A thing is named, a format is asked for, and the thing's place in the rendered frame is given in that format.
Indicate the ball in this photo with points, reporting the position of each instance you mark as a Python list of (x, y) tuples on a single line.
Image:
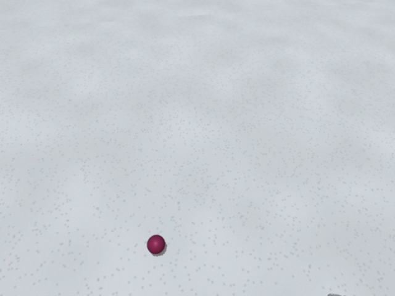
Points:
[(156, 244)]

